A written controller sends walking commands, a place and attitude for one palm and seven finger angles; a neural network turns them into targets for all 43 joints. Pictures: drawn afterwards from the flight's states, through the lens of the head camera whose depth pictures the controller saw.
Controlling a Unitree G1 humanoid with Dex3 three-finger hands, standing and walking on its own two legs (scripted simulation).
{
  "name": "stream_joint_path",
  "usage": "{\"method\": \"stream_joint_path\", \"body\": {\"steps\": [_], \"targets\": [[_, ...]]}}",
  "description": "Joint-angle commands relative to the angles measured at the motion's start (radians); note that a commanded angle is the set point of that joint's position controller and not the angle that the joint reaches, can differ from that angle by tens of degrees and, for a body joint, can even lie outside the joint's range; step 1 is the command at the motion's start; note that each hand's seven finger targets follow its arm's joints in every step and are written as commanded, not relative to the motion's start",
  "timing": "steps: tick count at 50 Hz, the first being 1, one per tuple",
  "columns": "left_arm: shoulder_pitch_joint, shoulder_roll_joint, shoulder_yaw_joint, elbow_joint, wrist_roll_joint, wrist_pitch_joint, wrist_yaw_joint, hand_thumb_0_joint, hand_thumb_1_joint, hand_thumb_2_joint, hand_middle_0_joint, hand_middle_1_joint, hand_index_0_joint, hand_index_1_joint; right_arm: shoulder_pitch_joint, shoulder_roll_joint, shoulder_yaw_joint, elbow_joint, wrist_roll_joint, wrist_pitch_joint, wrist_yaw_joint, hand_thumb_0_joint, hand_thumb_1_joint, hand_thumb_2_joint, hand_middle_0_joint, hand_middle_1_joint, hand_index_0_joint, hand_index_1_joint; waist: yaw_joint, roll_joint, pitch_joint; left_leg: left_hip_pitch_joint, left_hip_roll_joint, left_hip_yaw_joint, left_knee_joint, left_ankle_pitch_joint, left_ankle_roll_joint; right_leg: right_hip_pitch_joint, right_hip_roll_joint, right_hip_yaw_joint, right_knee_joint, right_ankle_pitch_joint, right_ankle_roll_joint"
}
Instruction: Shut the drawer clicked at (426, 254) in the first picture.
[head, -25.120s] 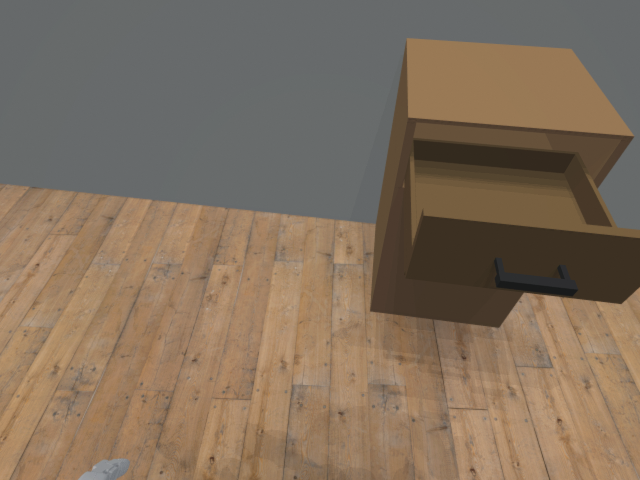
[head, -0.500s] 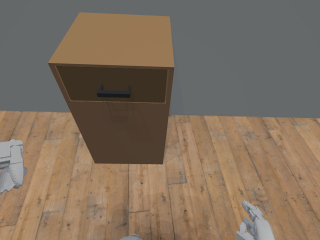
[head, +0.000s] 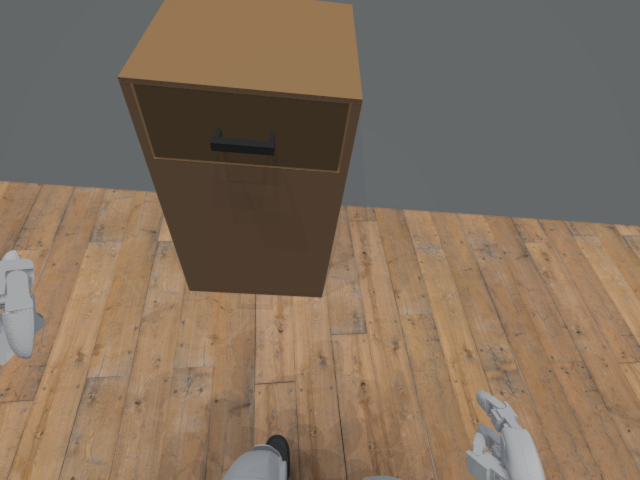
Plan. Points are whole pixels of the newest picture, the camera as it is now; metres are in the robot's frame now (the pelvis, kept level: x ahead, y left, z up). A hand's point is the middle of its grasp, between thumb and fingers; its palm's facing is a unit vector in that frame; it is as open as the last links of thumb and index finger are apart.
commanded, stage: stop stepping back and stand still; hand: left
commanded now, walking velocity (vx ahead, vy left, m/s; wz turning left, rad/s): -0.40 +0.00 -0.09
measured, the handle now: (244, 140) +0.74 +0.19 -0.06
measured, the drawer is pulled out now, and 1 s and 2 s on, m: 0.00 0.00 0.00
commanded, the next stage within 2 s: let the arm hang, fingers relaxed in 1.66 s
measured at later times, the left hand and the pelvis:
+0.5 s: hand out of the picture +0.10 +0.23 +0.19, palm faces +0.15 -0.85 -0.50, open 3.3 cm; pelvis -0.11 +0.03 +0.01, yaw -9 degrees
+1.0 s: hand out of the picture +0.07 +0.27 +0.19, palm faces +0.28 -0.83 -0.48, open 3.2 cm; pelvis -0.14 +0.05 +0.00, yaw -7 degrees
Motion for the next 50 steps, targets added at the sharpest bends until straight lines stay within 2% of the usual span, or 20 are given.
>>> {"method": "stream_joint_path", "body": {"steps": [1, 4, 6, 8, 10, 11, 13, 15, 22, 23, 24, 25, 27, 33, 35, 36, 37, 43, 45, 50], "targets": [[0.053, 0.107, 0.082, -0.21, -0.036, -0.052, 0.011, 0.0, 0.9, 0.9, -1.4, -1.6, -1.4, -1.6, -0.066, -0.129, -0.034, -0.122, 0.002, -0.057, 0.013, 0.0, -0.9, -0.9, 0.2, 0.3, 0.2, 0.3, 0.017, 0.212, -0.234, 0.162, 0.214, -0.174, -0.376, -0.563, -0.049, 0.16, -0.019, -0.093, -0.179, -0.127, -0.026], [0.015, 0.115, 0.08, -0.209, -0.04, -0.063, -0.004, 0.0, 0.9, 0.9, -1.4, -1.6, -1.4, -1.6, -0.036, -0.117, -0.03, -0.089, -0.021, -0.047, 0.015, 0.0, -0.9, -0.9, 0.2, 0.3, 0.2, 0.3, 0.017, 0.195, -0.242, 0.299, 0.167, -0.089, -0.263, -0.4, -0.138, 0.174, -0.084, -0.065, -0.647, -0.074, -0.07], [-0.04, 0.149, 0.076, -0.216, -0.027, -0.084, -0.003, 0.0, 0.9, 0.9, -1.4, -1.6, -1.4, -1.6, -0.01, -0.113, -0.031, -0.061, -0.005, -0.038, 0.006, 0.0, -0.9, -0.9, 0.2, 0.3, 0.2, 0.3, -0.004, -0.093, -0.201, 0.488, 0.013, 0.028, 0.306, -0.275, -0.154, -0.146, -0.348, 0.179, -0.885, 0.136, -0.153], [-0.099, 0.138, 0.05, -0.196, -0.024, -0.052, -0.003, 0.0, 0.9, 0.9, -1.4, -1.6, -1.4, -1.6, -0.051, -0.103, -0.01, -0.099, 0.006, -0.044, 0.001, 0.0, -0.9, -0.9, 0.2, 0.3, 0.2, 0.3, 0.011, -0.242, -0.157, 0.248, -0.046, -0.037, 0.577, -0.367, -0.125, -0.079, -0.447, 0.191, -0.782, 0.325, -0.207], [-0.086, 0.089, 0.041, -0.132, -0.024, 0.011, -0.008, 0.0, 0.9, 0.9, -1.4, -1.6, -1.4, -1.6, -0.064, -0.107, -0.008, -0.121, 0.031, -0.032, -0.015, 0.0, -0.9, -0.9, 0.2, 0.3, 0.2, 0.3, -0.028, -0.263, -0.045, 0.252, 0.006, -0.081, 0.326, -0.337, -0.091, -0.045, -0.355, 0.08, -0.644, 0.385, -0.138], [-0.068, 0.059, 0.018, -0.114, -0.023, 0.031, -0.01, 0.0, 0.9, 0.9, -1.4, -1.6, -1.4, -1.6, -0.064, -0.122, 0.003, -0.12, 0.033, -0.026, -0.024, 0.0, -0.9, -0.9, 0.2, 0.3, 0.2, 0.3, -0.041, -0.083, -0.013, 0.314, -0.003, -0.073, 0.078, -0.269, -0.087, -0.056, -0.279, 0.018, -0.517, 0.306, -0.071], [-0.103, 0.086, 0.042, -0.198, -0.017, 0.018, -0.003, 0.0, 0.9, 0.9, -1.4, -1.6, -1.4, -1.6, -0.073, -0.145, 0.007, -0.151, 0.024, -0.06, -0.028, 0.0, -0.9, -0.9, 0.2, 0.3, 0.2, 0.3, -0.005, 0.309, -0.071, 0.356, 0.186, -0.393, -0.274, -0.236, -0.037, -0.037, -0.09, -0.028, -0.259, -0.006, 0.014], [-0.063, 0.123, 0.086, -0.223, -0.019, 0.001, 0.003, 0.0, 0.9, 0.9, -1.4, -1.6, -1.4, -1.6, -0.071, -0.117, 0.007, -0.142, 0.015, -0.085, -0.018, 0.0, -0.9, -0.9, 0.2, 0.3, 0.2, 0.3, -0.001, 0.193, -0.169, 0.361, 0.222, -0.503, -0.414, -0.594, -0.084, 0.002, -0.072, 0.038, -0.113, -0.062, 0.007], [0.206, 0.088, 0.067, -0.246, -0.007, 0.067, 0.008, 0.0, 0.9, 0.9, -1.4, -1.6, -1.4, -1.6, -0.093, -0.131, -0.003, -0.191, 0.0, -0.005, 0.004, 0.0, -0.9, -0.9, 0.2, 0.3, 0.2, 0.3, 0.032, 0.157, -0.148, -0.061, 0.062, -0.066, -0.239, -0.629, -0.126, 0.476, -0.055, -0.104, -0.538, -0.057, -0.071], [0.187, 0.112, 0.082, -0.242, -0.003, 0.073, 0.007, 0.0, 0.9, 0.9, -1.4, -1.6, -1.4, -1.6, -0.079, -0.121, -0.006, -0.18, 0.008, 0.011, -0.002, 0.0, -0.9, -0.9, 0.2, 0.3, 0.2, 0.3, 0.032, -0.036, -0.133, -0.03, -0.027, 0.044, 0.089, -0.527, -0.122, 0.369, -0.172, 0.017, -0.709, -0.033, -0.113], [0.154, 0.124, 0.1, -0.225, -0.008, 0.077, 0.011, 0.0, 0.9, 0.9, -1.4, -1.6, -1.4, -1.6, -0.059, -0.122, -0.016, -0.162, 0.016, 0.029, -0.005, 0.0, -0.9, -0.9, 0.2, 0.3, 0.2, 0.3, 0.018, -0.262, -0.111, -0.035, -0.078, 0.031, 0.5, -0.447, -0.105, 0.155, -0.416, 0.355, -0.887, -0.156, -0.199], [0.016, 0.153, 0.113, -0.278, -0.024, 0.062, 0.0, 0.0, 0.9, 0.9, -1.4, -1.6, -1.4, -1.6, -0.063, -0.144, -0.008, -0.137, -0.002, 0.036, -0.005, 0.0, -0.9, -0.9, 0.2, 0.3, 0.2, 0.3, -0.011, -0.188, -0.081, -0.064, -0.062, 0.002, 0.713, -0.342, -0.107, 0.026, -0.454, 0.277, -0.84, 0.016, -0.229], [-0.015, 0.111, 0.099, -0.081, -0.006, 0.065, 0.014, 0.0, 0.9, 0.9, -1.4, -1.6, -1.4, -1.6, -0.022, -0.125, -0.021, -0.124, 0.008, 0.017, -0.021, 0.0, -0.9, -0.9, 0.2, 0.3, 0.2, 0.3, -0.042, -0.178, -0.061, -0.015, 0.019, -0.064, 0.692, -0.354, -0.089, -0.116, -0.439, 0.281, -0.878, -0.354, -0.178], [-0.115, 0.043, -0.04, -0.148, 0.026, 0.044, 0.03, 0.0, 0.9, 0.9, -1.4, -1.6, -1.4, -1.6, -0.049, -0.129, 0.004, -0.102, 0.006, -0.043, -0.059, 0.0, -0.9, -0.9, 0.2, 0.3, 0.2, 0.3, -0.018, -0.032, -0.06, 0.331, -0.021, 0.074, -0.009, -0.404, -0.039, -0.025, -0.304, 0.063, -0.656, -0.203, -0.118], [-0.113, 0.057, -0.024, -0.237, 0.022, 0.03, 0.031, 0.0, 0.9, 0.9, -1.4, -1.6, -1.4, -1.6, -0.04, -0.162, 0.003, -0.127, 0.005, -0.06, -0.058, 0.0, -0.9, -0.9, 0.2, 0.3, 0.2, 0.3, -0.013, 0.248, -0.038, 0.369, 0.181, -0.294, -0.25, -0.517, 0.053, -0.089, -0.135, -0.055, -0.285, -0.047, -0.024], [-0.103, 0.084, -0.003, -0.275, 0.041, 0.026, 0.025, 0.0, 0.9, 0.9, -1.4, -1.6, -1.4, -1.6, -0.033, -0.161, -0.002, -0.123, -0.001, -0.057, -0.044, 0.0, -0.9, -0.9, 0.2, 0.3, 0.2, 0.3, 0.0, 0.276, -0.098, 0.359, 0.242, -0.351, -0.267, -0.408, 0.087, -0.085, -0.071, -0.121, -0.072, -0.042, 0.011], [-0.081, 0.105, 0.042, -0.248, 0.026, 0.023, 0.023, 0.0, 0.9, 0.9, -1.4, -1.6, -1.4, -1.6, -0.036, -0.124, 0.001, -0.118, 0.007, -0.065, -0.031, 0.0, -0.9, -0.9, 0.2, 0.3, 0.2, 0.3, -0.023, 0.325, -0.044, 0.251, 0.295, -0.502, -0.354, -0.589, 0.114, -0.123, -0.105, -0.05, 0.034, -0.062, -0.001], [0.101, 0.082, 0.069, -0.124, 0.018, 0.05, 0.025, 0.0, 0.9, 0.9, -1.4, -1.6, -1.4, -1.6, -0.055, -0.126, -0.004, -0.143, 0.007, -0.007, -0.01, 0.0, -0.9, -0.9, 0.2, 0.3, 0.2, 0.3, 0.017, 0.115, -0.058, -0.129, 0.124, -0.091, -0.104, -0.658, -0.023, 0.42, -0.107, -0.071, -0.47, 0.011, -0.04], [0.066, 0.091, 0.059, -0.09, 0.006, 0.063, 0.017, 0.0, 0.9, 0.9, -1.4, -1.6, -1.4, -1.6, -0.047, -0.114, -0.019, -0.151, 0.019, 0.018, -0.009, 0.0, -0.9, -0.9, 0.2, 0.3, 0.2, 0.3, 0.002, -0.273, -0.04, -0.134, -0.053, 0.027, 0.442, -0.5, -0.074, 0.242, -0.39, 0.434, -0.825, -0.209, -0.18], [-0.034, 0.061, 0.018, -0.126, 0.012, 0.048, 0.016, 0.0, 0.9, 0.9, -1.4, -1.6, -1.4, -1.6, -0.058, -0.103, 0.004, -0.109, 0.012, 0.0, -0.024, 0.0, -0.9, -0.9, 0.2, 0.3, 0.2, 0.3, -0.016, -0.175, -0.038, 0.245, 0.024, -0.005, 0.24, -0.38, -0.059, -0.065, -0.36, 0.171, -0.751, -0.131, -0.154]]}}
